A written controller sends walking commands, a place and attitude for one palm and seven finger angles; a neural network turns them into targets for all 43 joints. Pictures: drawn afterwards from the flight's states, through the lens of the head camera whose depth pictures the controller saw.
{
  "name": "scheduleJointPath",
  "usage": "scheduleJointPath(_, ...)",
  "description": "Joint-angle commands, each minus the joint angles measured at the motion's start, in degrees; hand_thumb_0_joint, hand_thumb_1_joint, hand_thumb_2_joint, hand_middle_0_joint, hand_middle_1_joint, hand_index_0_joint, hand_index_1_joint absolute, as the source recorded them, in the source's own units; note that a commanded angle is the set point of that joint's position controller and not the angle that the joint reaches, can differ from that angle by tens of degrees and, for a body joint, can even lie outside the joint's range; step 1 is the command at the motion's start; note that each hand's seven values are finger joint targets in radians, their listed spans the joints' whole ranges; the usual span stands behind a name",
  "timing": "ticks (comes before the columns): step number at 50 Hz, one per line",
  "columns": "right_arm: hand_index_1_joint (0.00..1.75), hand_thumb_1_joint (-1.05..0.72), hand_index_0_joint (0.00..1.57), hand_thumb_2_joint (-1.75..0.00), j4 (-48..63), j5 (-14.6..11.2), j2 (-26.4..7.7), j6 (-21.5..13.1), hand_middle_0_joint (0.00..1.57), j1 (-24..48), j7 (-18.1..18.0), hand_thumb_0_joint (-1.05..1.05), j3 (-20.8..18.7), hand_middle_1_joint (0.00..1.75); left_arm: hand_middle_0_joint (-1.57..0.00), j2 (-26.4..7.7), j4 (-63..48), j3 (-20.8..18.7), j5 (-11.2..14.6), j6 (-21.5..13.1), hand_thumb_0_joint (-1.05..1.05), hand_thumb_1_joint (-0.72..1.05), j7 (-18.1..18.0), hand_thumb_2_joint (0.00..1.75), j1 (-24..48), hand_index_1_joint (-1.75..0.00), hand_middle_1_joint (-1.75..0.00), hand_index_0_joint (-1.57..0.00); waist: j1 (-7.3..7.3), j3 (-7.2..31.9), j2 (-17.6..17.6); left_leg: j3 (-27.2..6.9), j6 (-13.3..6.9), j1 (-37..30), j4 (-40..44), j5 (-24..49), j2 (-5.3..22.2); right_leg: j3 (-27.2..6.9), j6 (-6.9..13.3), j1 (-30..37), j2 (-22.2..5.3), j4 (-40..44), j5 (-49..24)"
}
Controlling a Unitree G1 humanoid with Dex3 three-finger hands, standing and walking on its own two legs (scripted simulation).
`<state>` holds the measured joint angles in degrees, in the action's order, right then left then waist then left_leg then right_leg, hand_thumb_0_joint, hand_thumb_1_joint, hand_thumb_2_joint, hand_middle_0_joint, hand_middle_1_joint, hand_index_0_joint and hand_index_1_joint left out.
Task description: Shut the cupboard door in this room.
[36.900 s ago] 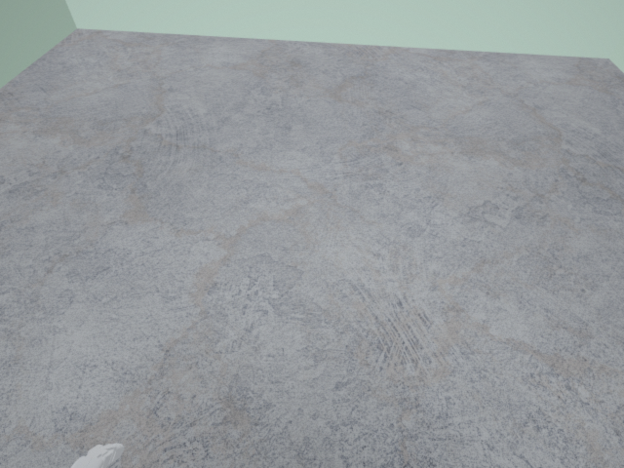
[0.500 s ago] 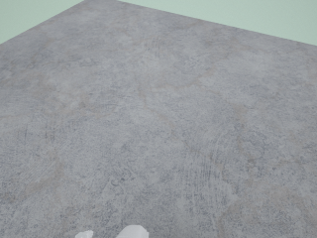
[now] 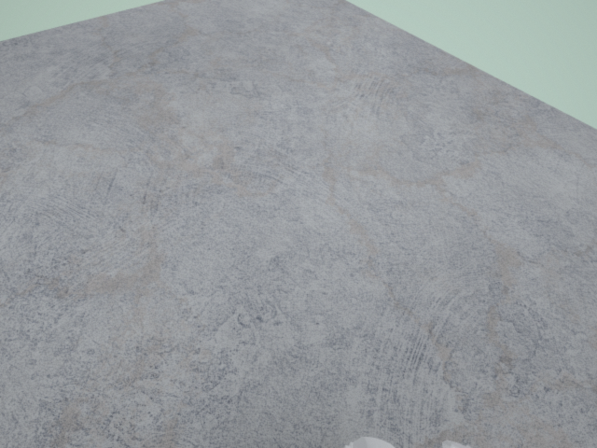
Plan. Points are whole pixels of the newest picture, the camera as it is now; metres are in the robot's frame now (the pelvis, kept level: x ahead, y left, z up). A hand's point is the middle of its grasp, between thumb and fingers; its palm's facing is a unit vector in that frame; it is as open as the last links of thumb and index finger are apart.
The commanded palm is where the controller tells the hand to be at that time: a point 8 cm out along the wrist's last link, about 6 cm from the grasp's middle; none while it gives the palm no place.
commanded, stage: turn or walk to find it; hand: left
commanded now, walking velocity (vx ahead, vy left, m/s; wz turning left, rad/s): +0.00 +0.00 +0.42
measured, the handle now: out of the picture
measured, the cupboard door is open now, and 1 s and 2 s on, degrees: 99 99 99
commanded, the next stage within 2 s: none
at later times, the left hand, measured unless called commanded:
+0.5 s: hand out of the picture +0.02 +0.15 -0.15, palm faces +0.23 -0.94 -0.26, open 7.4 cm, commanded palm none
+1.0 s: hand out of the picture -0.05 +0.20 -0.17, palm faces +0.45 -0.86 -0.25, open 7.4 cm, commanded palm none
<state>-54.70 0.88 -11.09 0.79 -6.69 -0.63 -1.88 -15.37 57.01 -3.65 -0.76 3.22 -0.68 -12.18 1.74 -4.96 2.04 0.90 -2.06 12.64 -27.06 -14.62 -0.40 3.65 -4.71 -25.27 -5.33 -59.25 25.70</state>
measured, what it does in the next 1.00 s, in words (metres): steps on the spot, turning left: right foot, then left foot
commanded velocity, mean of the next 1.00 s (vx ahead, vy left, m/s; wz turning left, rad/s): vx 0.00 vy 0.00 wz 0.42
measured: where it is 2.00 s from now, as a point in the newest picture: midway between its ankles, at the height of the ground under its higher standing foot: outside the picture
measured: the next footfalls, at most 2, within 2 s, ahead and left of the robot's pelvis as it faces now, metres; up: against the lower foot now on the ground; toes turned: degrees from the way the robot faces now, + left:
right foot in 0.24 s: +0.05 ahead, -0.14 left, +0.00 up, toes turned +1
left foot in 0.70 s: -0.03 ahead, +0.09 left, +0.00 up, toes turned +23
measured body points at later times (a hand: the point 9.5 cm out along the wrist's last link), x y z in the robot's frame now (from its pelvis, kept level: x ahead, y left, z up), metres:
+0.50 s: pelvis +0.00 -0.05 +0.00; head +0.04 -0.07 +0.45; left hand +0.01 +0.20 -0.13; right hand +0.09 -0.30 -0.16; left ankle -0.07 +0.10 -0.66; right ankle +0.01 -0.14 -0.74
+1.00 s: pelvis -0.02 -0.02 +0.00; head +0.01 +0.01 +0.45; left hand -0.07 +0.25 -0.15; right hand +0.16 -0.20 -0.14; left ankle -0.06 +0.08 -0.74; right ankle +0.04 -0.16 -0.69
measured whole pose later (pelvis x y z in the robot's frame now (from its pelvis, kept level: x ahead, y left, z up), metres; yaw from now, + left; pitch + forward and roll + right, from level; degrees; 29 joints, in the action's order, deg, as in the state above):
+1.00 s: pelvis -0.02 -0.02 +0.00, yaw +25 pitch +0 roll -1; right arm -55.0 1.0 -10.5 1.1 -8.5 -0.3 -2.2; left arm -14.3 55.3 -3.3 -0.6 3.0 -0.7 -9.8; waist 0.6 -4.7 0.9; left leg -1.6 -1.4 12.6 -25.8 -13.5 -0.7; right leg 2.7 -5.2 -24.1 -4.6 -52.7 25.2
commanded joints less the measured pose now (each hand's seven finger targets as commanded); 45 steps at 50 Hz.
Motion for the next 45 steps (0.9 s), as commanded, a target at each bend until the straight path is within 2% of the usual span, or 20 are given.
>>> scheduleJointPath(1, 0.3, -0.9, 0.2, -0.9, 2.2, 0.3, -11.9, -0.3, 0.2, -4.6, -0.5, 0.0, -3.6, 0.3, -0.2, -2.4, -5.5, -0.5, 0.1, -1.5, 0.0, 0.9, 0.0, 0.9, 2.0, -0.3, -0.3, -0.2, -3.2, 6.3, -9.2, -13.4, -8.0, -8.8, 6.7, 28.9, 14.5, -1.5, -0.7, -4.0, 0.0, 3.7, 0.1)
scheduleJointPath(7, 0.3, -0.9, 0.2, -0.9, 3.2, 0.6, -12.0, 0.3, 0.2, -2.7, -0.1, 0.0, -4.2, 0.3, -0.2, -1.7, -6.5, -0.3, 0.4, -1.9, 0.0, 0.9, -0.2, 0.9, 1.5, -0.3, -0.3, -0.2, -2.45, 6.2, -12.7, -17.0, -7.3, -2.7, 5.0, 25.9, 12.6, 0.0, 0.3, 5.1, 2.8, 17.1, -1.1)
scheduleJointPath(10, 0.3, -0.9, 0.2, -0.9, 3.7, 0.0, -11.0, 0.3, 0.2, -2.0, 0.1, 0.0, -4.3, 0.3, -0.2, -3.0, -5.5, -0.7, 0.4, -3.0, 0.0, 0.9, -0.4, 0.9, -3.5, -0.3, -0.3, -0.2, 0.26, 8.2, -9.3, -16.7, -3.9, 3.3, -0.8, 20.4, 9.2, 0.4, 0.9, 17.2, 2.7, 33.9, -13.9)
scheduleJointPath(11, 0.3, -0.9, 0.2, -0.9, 4.0, -0.4, -8.4, 0.2, 0.2, -3.1, 0.4, 0.0, -4.0, 0.3, -0.2, -5.7, -5.3, -1.2, -0.1, -3.8, 0.0, 0.9, -0.8, 0.9, -5.3, -0.3, -0.3, -0.2, 0.73, 9.6, -1.6, -13.5, -0.7, 9.8, -7.1, 10.1, 5.2, -5.7, 2.6, 24.8, -4.2, 39.8, -17.7)
scheduleJointPath(12, 0.3, -0.9, 0.2, -0.9, 5.5, -0.5, -5.1, 0.0, 0.2, -3.2, 0.7, 0.0, -3.3, 0.3, -0.2, -10.5, -5.4, -2.0, -0.9, -4.2, 0.0, 0.9, -1.1, 0.9, -6.0, -0.3, -0.3, -0.2, 1.14, 8.9, 13.7, -3.9, 3.4, 19.1, -19.0, -12.2, -3.4, -19.2, 9.0, 28.0, -18.5, 41.3, -27.0)
scheduleJointPath(13, 0.3, -0.9, 0.2, -0.9, 5.2, 0.0, -7.7, 1.1, 0.2, -2.8, 0.4, 0.0, -4.0, 0.3, -0.2, -10.2, -6.1, -2.3, -0.3, -4.2, 0.0, 0.9, -1.1, 0.9, -5.7, -0.3, -0.3, -0.2, 1.78, 8.2, 13.4, -6.2, 3.4, 17.6, -30.3, -20.1, -1.9, -21.3, 13.6, 20.0, -23.1, 43.0, -26.8)
scheduleJointPath(14, 0.3, -0.9, 0.2, -0.9, 4.4, 0.1, -7.9, 1.8, 0.2, -1.7, 0.5, 0.0, -4.4, 0.3, -0.2, -9.0, -6.7, -2.3, -0.3, -4.0, 0.0, 0.9, -1.3, 0.9, -2.7, -0.3, -0.3, -0.2, 0.66, 4.5, 10.7, -7.3, 3.2, 17.7, -38.2, -17.7, -0.9, -20.2, 14.7, 14.4, -21.0, 44.0, -21.7)
scheduleJointPath(16, 0.3, -0.9, 0.2, -0.9, 2.2, 0.4, -6.9, 2.3, 0.2, -4.4, 1.2, 0.0, -4.3, 0.3, -0.2, -5.8, -8.3, -1.4, -0.3, -3.8, 0.0, 0.9, -1.4, 0.9, 2.6, -0.3, -0.3, -0.2, -2.55, 2.6, 4.8, -6.2, 4.1, 18.3, -43.6, -10.3, 0.8, -9.8, 11.7, 13.2, -15.0, 41.9, -21.9)
scheduleJointPath(18, 0.3, -0.9, 0.2, -0.9, 1.5, 0.3, -6.3, 2.3, 0.2, -5.8, 1.5, 0.0, -3.9, 0.3, -0.2, -4.5, -8.5, -1.1, -0.4, -4.3, 0.0, 0.9, -1.3, 0.9, 2.0, -0.3, -0.3, -0.2, -2.34, 3.8, 7.3, -4.4, 5.1, 18.0, -43.4, -7.3, 1.4, -5.5, 10.6, 14.7, -13.1, 41.3, -25.2)
scheduleJointPath(28, 0.3, -0.9, 0.2, -0.9, 2.6, -0.5, -4.6, 1.3, 0.2, 1.1, 1.3, 0.0, -1.9, 0.3, -0.2, -8.5, -4.2, -2.3, -0.9, -3.8, 0.0, 0.9, -1.0, 0.9, -6.6, -0.3, -0.3, -0.2, 2.06, 6.7, 9.2, 2.3, 5.2, 11.6, -18.2, -12.9, 1.2, -1.5, 12.9, 23.5, -15.6, 36.4, -41.1)
scheduleJointPath(30, 0.3, -0.9, 0.2, -0.9, 2.3, -0.6, -4.6, 1.0, 0.2, -0.7, 1.2, 0.0, -1.9, 0.3, -0.2, -8.8, -3.8, -2.5, -0.9, -3.7, 0.0, 0.9, -1.0, 0.9, -5.2, -0.3, -0.3, -0.2, 0.83, 7.3, 9.6, 3.2, 4.8, 8.0, -12.3, -11.0, 1.4, -0.6, 12.1, 22.3, -16.0, 34.8, -39.4)
scheduleJointPath(32, 0.3, -0.9, 0.2, -0.9, 1.5, -0.4, -5.5, 0.5, 0.2, -3.7, 1.1, 0.0, -1.9, 0.3, -0.2, -8.8, -3.8, -2.6, -0.5, -3.3, 0.0, 0.9, -0.9, 0.9, -3.7, -0.3, -0.3, -0.2, -1.35, 7.9, 7.9, 4.5, 4.2, 0.6, -2.1, -2.3, 1.5, 2.6, 9.0, 18.2, -14.9, 30.9, -34.3)
scheduleJointPath(33, 0.3, -0.9, 0.2, -0.9, 1.1, -0.3, -7.6, 0.0, 0.2, -5.6, 1.2, 0.0, -2.3, 0.3, -0.2, -7.6, -4.0, -2.4, 0.0, -2.9, 0.0, 0.9, -0.8, 0.9, -3.4, -0.3, -0.3, -0.2, -2.84, 8.6, 1.9, 1.9, 3.2, -6.8, 4.7, 5.1, 3.7, 5.0, 6.2, 12.3, -13.0, 25.0, -27.8)
scheduleJointPath(34, 0.3, -0.9, 0.2, -0.9, 1.6, 0.2, -13.2, -0.4, 0.2, -6.8, 1.1, 0.0, -3.6, 0.3, -0.2, -4.3, -5.3, -1.9, 0.4, -2.3, 0.0, 0.9, -0.5, 0.9, -4.9, -0.3, -0.3, -0.2, -3.28, 9.6, -13.4, -15.4, -2.3, -14.3, 7.3, 18.4, 16.3, 8.2, 1.7, -0.8, -5.4, 14.3, -7.3)
scheduleJointPath(35, 0.3, -0.9, 0.2, -0.9, 1.3, 0.0, -16.4, 0.1, 0.2, -9.4, 0.8, 0.0, -4.3, 0.3, -0.2, -2.1, -7.0, -0.5, -0.1, -2.1, 0.0, 0.9, -0.4, 0.9, -1.4, -0.3, -0.3, -0.2, -4.89, 8.3, -18.3, -20.9, -7.7, -12.2, 9.2, 29.5, 24.1, 5.3, 0.6, -5.1, -2.2, 5.2, 11.7)
scheduleJointPath(36, 0.3, -0.9, 0.2, -0.9, 0.4, 0.2, -15.4, 0.0, 0.2, -9.7, 0.0, 0.0, -4.2, 0.3, -0.2, -2.6, -6.9, -0.5, -0.3, -1.4, 0.0, 0.9, -0.8, 0.9, 1.2, -0.3, -0.3, -0.2, -5.6, 8.1, -18.1, -20.7, -8.9, -9.3, 9.6, 26.2, 22.8, 0.1, 0.8, -5.4, -2.2, 0.6, 10.8)
scheduleJointPath(37, 0.3, -0.9, 0.2, -0.9, 0.9, 0.3, -14.4, 0.1, 0.2, -7.1, -0.6, 0.0, -4.0, 0.3, -0.2, -3.0, -6.4, -0.9, -0.1, -1.2, 0.0, 0.9, -0.7, 0.9, 2.8, -0.3, -0.3, -0.2, -4.83, 4.9, -18.3, -19.2, -8.9, -6.2, 9.9, 22.1, 20.5, -1.4, 0.7, -6.7, -2.2, -2.2, 7.6)
scheduleJointPath(39, 0.3, -0.9, 0.2, -0.9, 1.9, 0.4, -11.7, -0.2, 0.2, -2.9, -0.8, 0.0, -3.0, 0.3, -0.2, -3.2, -4.5, -1.1, -0.1, -1.3, 0.0, 0.9, 0.1, 0.9, 1.2, -0.3, -0.3, -0.2, -2.36, 3.8, -12.7, -13.6, -7.4, -5.8, 8.5, 25.2, 15.8, -1.9, 0.5, -6.5, -1.7, -3.8, 0.8)
scheduleJointPath(42, 0.3, -0.9, 0.2, -0.9, 2.2, 0.1, -11.4, -0.7, 0.2, -3.4, -0.7, 0.0, -3.1, 0.3, -0.2, -2.9, -3.8, -0.9, -0.1, -1.6, 0.0, 0.9, 0.2, 0.9, -0.3, -0.3, -0.3, -0.2, -1.96, 6.3, -9.5, -10.6, -6.6, -9.0, 7.5, 29.2, 13.7, -1.5, -0.3, -5.7, -0.9, -2.7, -1.8)
scheduleJointPath(45, 0.3, -0.9, 0.2, -0.9, 2.0, 0.1, -11.4, -0.4, 0.2, -4.7, -0.5, 0.0, -3.4, 0.3, -0.2, -2.8, -4.8, -0.6, 0.0, -1.5, 0.0, 0.9, 0.0, 0.9, 1.6, -0.3, -0.3, -0.2, -2.88, 5.6, -9.6, -12.8, -7.5, -8.3, 7.6, 27.6, 14.2, -1.5, -0.7, -4.8, -0.4, 1.3, -1.1)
